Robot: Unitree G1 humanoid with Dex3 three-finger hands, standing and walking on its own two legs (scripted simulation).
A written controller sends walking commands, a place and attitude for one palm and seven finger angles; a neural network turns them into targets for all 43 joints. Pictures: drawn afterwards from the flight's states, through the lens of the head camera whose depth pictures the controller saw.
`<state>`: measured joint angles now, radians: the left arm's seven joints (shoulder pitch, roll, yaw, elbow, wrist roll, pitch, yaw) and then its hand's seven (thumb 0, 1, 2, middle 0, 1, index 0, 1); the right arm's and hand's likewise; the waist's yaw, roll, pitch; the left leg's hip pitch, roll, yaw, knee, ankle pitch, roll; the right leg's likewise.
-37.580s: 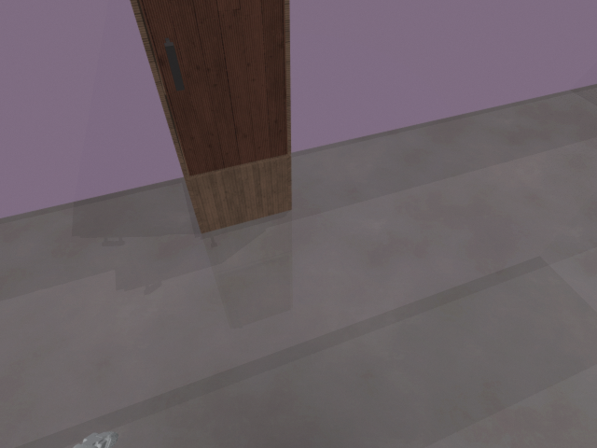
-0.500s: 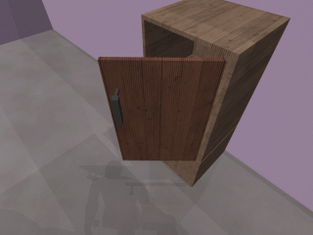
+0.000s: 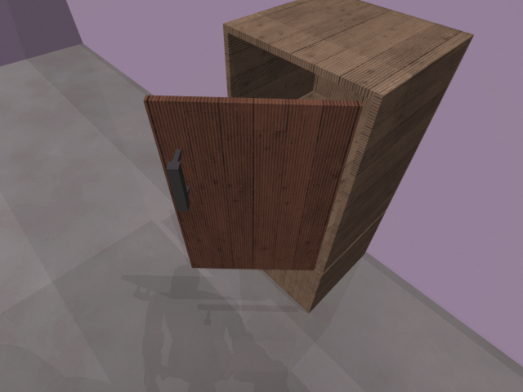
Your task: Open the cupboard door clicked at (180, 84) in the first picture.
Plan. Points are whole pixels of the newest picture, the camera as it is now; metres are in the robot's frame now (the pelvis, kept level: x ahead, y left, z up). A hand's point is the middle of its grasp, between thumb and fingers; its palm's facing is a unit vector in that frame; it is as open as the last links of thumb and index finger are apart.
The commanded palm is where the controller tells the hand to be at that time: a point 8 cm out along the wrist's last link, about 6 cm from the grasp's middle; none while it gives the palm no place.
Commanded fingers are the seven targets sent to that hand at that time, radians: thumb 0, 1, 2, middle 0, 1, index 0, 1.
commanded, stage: look again from close up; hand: left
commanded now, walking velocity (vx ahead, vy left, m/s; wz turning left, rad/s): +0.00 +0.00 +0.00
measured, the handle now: (180, 180) +0.51 +0.20 +0.00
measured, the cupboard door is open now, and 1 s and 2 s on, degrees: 45 45 45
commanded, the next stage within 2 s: raise the hand with hooked fingers in 0.06 s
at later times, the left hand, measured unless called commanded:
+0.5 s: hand (170, 351) +0.19 +0.15 -0.03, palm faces +0.02 -1.00 -0.03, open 8.1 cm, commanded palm +0.13 +0.23 -0.05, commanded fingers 0.00 0.48 0.72 -0.23 -0.57 -0.23 -0.57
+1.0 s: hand (134, 334) +0.21 +0.21 -0.03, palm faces +0.06 -1.00 -0.06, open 11.1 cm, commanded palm +0.17 +0.27 -0.02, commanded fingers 0.00 -0.10 0.47 -0.27 -0.94 -0.27 -0.94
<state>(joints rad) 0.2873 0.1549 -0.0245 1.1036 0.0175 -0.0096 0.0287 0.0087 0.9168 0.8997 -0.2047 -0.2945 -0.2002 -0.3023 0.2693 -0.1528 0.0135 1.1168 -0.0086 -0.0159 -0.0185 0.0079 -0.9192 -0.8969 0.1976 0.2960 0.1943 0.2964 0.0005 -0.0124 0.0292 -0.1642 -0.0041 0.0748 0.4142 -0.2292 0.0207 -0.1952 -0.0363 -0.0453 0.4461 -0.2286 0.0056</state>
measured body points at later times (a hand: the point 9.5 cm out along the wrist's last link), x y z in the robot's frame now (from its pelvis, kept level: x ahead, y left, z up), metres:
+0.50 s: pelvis -0.02 -0.02 -0.07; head +0.02 -0.02 +0.38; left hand +0.18 +0.20 -0.03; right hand +0.20 -0.28 -0.11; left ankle +0.00 +0.10 -0.74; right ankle +0.01 -0.12 -0.74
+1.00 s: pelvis -0.01 -0.02 -0.08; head +0.05 -0.02 +0.37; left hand +0.20 +0.26 -0.02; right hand +0.14 -0.25 -0.17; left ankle +0.00 +0.10 -0.74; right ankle +0.01 -0.12 -0.74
